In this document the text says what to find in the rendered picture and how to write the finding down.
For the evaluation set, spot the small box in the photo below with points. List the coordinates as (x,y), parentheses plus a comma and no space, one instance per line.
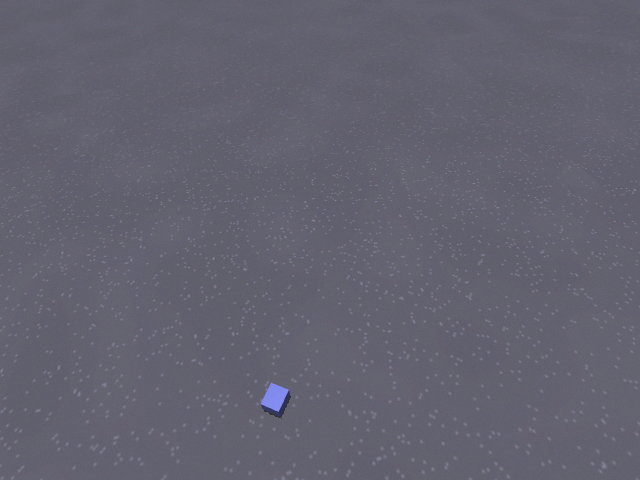
(275,399)

